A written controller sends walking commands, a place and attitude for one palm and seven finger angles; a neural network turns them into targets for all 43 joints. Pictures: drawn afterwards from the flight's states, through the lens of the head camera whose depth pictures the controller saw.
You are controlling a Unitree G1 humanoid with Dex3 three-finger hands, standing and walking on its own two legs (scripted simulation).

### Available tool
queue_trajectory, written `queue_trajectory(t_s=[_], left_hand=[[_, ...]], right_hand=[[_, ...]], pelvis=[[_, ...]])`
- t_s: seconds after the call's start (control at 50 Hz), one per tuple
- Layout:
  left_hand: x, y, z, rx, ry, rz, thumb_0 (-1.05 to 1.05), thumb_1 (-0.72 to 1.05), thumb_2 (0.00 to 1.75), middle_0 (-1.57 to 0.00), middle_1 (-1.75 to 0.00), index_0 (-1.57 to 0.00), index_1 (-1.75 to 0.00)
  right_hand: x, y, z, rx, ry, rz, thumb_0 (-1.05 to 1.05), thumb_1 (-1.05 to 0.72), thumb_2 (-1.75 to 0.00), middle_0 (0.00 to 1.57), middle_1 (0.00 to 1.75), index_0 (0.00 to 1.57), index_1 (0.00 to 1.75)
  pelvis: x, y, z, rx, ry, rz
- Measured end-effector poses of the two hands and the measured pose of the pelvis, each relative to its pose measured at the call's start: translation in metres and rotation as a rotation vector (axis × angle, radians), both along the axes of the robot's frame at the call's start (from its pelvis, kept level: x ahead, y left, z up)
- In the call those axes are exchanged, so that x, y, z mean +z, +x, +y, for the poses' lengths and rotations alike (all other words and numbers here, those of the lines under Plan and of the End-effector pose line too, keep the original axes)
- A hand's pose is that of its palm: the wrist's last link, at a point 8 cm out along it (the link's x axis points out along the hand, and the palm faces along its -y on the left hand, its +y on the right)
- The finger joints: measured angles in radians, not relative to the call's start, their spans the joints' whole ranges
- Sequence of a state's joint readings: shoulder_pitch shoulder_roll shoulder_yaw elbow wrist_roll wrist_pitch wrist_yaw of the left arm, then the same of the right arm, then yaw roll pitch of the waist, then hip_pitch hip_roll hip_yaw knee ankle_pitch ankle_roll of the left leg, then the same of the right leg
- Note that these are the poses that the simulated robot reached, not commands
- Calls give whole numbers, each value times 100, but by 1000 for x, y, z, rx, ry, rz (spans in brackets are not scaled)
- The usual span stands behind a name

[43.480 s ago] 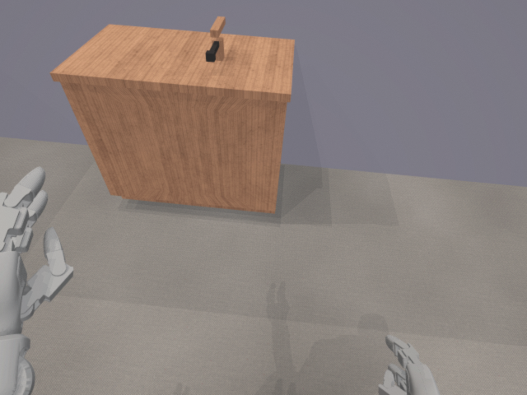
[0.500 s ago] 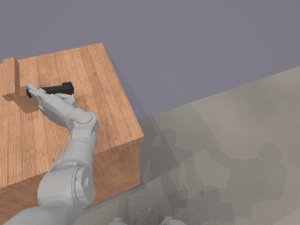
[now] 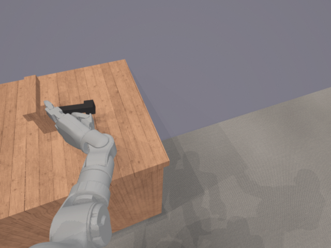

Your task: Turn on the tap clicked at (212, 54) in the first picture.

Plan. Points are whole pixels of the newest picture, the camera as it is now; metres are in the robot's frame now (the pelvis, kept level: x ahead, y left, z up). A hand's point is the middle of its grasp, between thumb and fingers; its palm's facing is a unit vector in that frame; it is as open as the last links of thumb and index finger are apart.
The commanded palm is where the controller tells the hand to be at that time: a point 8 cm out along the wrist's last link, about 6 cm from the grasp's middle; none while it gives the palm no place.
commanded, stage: lift the hand up off the lever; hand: left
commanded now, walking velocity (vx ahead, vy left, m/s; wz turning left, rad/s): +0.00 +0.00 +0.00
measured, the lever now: (89, 107) +0.48 +0.20 +0.05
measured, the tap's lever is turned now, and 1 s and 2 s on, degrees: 80 80 80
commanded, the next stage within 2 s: draw the hand back beside the body in 1.82 s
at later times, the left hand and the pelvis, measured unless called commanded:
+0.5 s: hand (87, 115) +0.42 +0.19 +0.08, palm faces +0.82 -0.57 -0.11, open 7.9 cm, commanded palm +0.36 +0.20 +0.09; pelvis -0.01 +0.00 +0.01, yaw +1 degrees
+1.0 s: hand (84, 114) +0.41 +0.19 +0.10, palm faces +0.82 -0.56 -0.12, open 7.9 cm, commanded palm +0.36 +0.20 +0.11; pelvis -0.01 -0.01 +0.02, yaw +1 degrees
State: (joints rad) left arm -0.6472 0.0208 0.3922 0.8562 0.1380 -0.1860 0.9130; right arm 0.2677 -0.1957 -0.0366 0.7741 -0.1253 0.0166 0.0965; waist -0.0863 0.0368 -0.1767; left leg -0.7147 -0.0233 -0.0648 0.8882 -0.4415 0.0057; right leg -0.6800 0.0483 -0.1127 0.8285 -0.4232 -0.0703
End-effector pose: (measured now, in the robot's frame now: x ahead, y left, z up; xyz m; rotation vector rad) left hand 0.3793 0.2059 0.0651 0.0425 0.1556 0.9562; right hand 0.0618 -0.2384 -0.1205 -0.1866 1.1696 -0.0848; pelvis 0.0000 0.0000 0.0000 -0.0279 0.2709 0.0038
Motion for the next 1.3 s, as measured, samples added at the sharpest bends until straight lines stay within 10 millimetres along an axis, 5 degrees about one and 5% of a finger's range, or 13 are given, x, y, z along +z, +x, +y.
queue_trajectory(t_s=[0.3, 0.78, 1.3], left_hand=[[14, -10, -4, 2, -8, 9, 2, 90, 90, -17, -16, -15, -15], [35, -20, -7, 12, 5, 3, 2, 90, 90, -15, -15, -15, -15], [51, -22, 1, 14, -7, 8, 2, 90, 90, -15, -15, -15, -15]], right_hand=[[5, 23, 5, 39, 8, -68, 1, -91, -90, 20, 30, 20, 30], [13, 9, -10, 5, -7, -71, 1, -91, -90, 20, 30, 20, 30], [24, 41, -2, 17, 3, -119, 1, -91, -90, 20, 30, 20, 30]], pelvis=[[4, -6, -1, 11, 3, -31], [13, -11, -9, 6, 13, -73], [21, -1, -5, 6, 17, -107]])
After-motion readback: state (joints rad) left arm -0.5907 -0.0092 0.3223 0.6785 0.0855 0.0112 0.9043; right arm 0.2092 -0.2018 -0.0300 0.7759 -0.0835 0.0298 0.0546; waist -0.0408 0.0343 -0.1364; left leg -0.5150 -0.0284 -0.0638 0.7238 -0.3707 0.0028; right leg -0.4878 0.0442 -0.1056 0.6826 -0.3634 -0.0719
